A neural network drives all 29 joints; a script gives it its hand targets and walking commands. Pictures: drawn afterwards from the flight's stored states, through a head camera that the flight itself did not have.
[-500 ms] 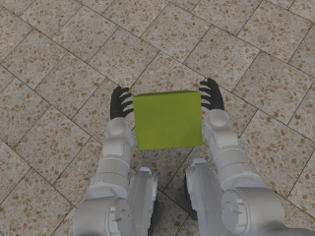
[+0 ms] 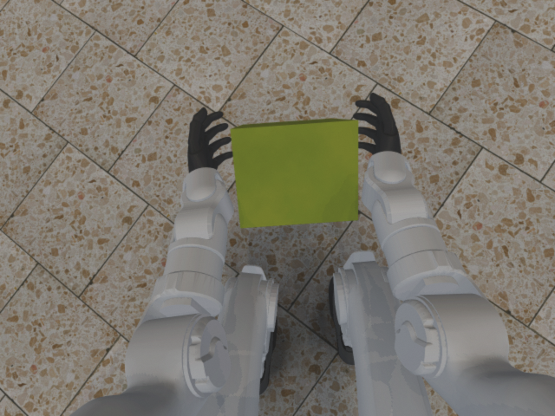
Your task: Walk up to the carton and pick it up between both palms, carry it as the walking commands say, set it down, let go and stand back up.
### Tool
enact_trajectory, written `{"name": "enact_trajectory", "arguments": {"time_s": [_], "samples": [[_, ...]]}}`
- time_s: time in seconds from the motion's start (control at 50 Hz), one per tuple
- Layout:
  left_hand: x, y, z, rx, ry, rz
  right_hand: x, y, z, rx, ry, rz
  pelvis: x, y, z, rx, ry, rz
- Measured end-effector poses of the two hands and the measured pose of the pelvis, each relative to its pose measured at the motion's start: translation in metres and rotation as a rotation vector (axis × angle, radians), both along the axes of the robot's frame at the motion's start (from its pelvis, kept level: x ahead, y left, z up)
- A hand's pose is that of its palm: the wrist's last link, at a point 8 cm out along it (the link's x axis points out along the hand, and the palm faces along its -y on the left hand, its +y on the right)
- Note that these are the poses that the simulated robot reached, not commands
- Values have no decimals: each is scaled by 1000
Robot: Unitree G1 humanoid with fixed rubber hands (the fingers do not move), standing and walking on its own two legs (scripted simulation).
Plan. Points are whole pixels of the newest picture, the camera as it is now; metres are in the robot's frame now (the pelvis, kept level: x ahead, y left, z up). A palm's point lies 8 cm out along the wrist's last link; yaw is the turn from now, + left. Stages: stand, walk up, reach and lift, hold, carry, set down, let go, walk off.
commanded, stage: set down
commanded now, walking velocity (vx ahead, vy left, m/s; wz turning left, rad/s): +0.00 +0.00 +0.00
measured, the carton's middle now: (292, 165) +0.47 -0.01 -0.20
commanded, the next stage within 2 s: none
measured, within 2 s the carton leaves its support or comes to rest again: neither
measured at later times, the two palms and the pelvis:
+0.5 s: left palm (219, 169) +0.47 +0.11 -0.18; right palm (371, 153) +0.48 -0.15 -0.20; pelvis -0.01 +0.00 -0.06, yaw +1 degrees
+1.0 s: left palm (225, 173) +0.49 +0.11 -0.25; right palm (363, 149) +0.50 -0.15 -0.25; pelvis -0.01 +0.01 -0.11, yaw +1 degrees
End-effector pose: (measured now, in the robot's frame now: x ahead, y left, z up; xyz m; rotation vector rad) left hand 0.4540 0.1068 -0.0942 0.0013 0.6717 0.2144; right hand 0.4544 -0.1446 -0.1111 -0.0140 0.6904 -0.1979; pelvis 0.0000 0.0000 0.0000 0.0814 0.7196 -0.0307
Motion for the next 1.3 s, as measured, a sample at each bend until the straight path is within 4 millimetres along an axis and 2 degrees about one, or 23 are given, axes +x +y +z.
{"name": "enact_trajectory", "arguments": {"time_s": [0.74,0.86,0.96,1.3], "samples": [[27,1,-130,-24,43,-25,38,-4,-128,-17,64,67,-12,8,-89,-9,-23,18],[29,0,-149,-43,62,-42,44,-7,-139,-32,83,81,-12,8,-98,-15,-45,31],[31,6,-157,-48,65,-38,49,-2,-142,-28,89,97,-13,8,-104,-25,-52,38],[34,11,-161,-49,65,-79,51,-2,-144,1,87,103,-18,15,-109,-42,-79,57]]}}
